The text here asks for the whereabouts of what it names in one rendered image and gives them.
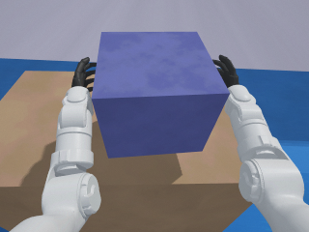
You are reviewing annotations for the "carton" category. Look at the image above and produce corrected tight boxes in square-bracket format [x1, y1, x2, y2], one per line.
[91, 31, 230, 159]

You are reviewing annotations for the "robot right forearm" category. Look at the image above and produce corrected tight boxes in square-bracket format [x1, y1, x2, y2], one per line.
[224, 84, 304, 198]

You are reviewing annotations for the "robot left hand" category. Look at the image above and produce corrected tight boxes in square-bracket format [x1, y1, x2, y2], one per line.
[71, 57, 97, 92]

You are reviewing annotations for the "robot right hand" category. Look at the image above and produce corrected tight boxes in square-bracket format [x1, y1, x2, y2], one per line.
[212, 54, 239, 88]

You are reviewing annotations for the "robot right upper arm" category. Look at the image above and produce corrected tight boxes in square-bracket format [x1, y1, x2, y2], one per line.
[239, 159, 309, 232]

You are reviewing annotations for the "robot left forearm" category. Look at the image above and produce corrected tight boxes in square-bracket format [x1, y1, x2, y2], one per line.
[42, 86, 94, 212]

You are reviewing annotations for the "pedestal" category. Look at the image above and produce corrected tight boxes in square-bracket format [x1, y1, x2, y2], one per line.
[0, 71, 253, 232]

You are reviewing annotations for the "robot left upper arm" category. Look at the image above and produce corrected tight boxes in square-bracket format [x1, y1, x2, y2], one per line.
[10, 172, 101, 232]

